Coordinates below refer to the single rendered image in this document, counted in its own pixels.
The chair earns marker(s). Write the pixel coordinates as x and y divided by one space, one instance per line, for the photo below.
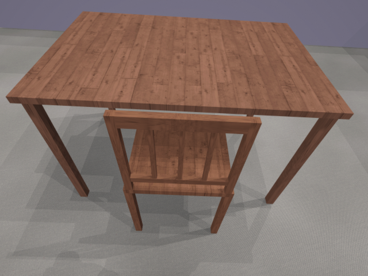
180 154

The table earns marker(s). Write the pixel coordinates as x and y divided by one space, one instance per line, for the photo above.
134 61

